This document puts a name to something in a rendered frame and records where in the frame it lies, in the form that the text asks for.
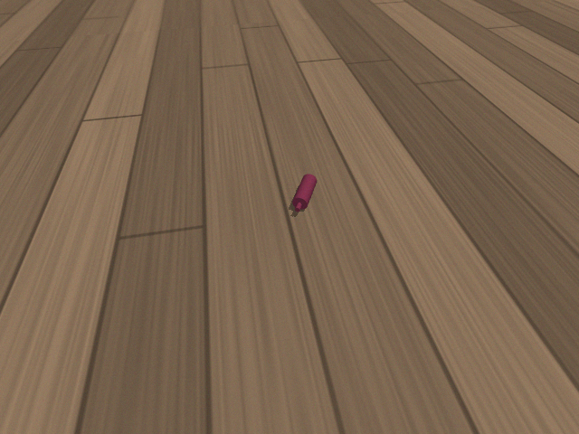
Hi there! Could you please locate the bottle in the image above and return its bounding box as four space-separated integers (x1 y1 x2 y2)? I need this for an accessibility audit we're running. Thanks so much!
292 174 317 212

